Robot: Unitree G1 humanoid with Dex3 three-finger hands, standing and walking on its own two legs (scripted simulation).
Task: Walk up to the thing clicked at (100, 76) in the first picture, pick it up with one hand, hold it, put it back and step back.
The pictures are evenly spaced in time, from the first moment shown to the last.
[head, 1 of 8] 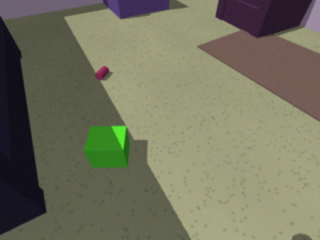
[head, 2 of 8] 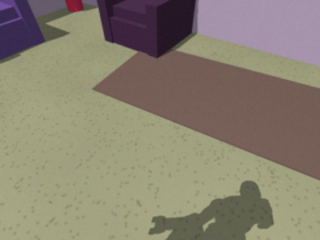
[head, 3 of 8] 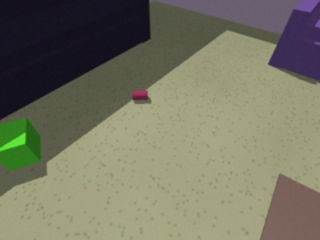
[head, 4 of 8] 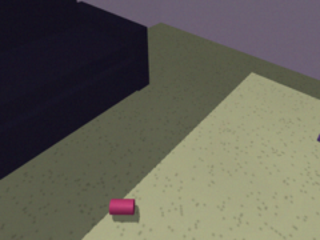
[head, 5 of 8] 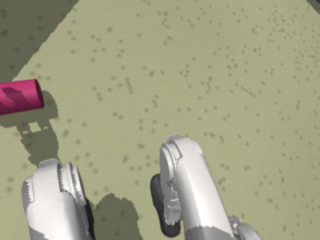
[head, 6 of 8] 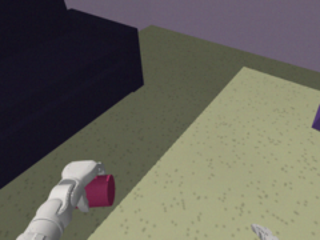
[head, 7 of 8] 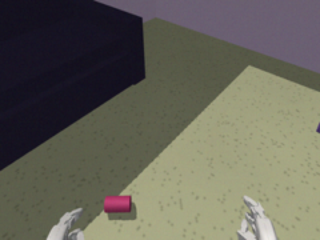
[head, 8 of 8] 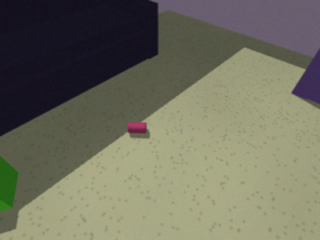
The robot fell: no
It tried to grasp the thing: yes
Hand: left
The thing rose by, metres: 0.65
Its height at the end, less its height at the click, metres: +0.00
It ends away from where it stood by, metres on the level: 0.02
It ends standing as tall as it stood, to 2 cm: yes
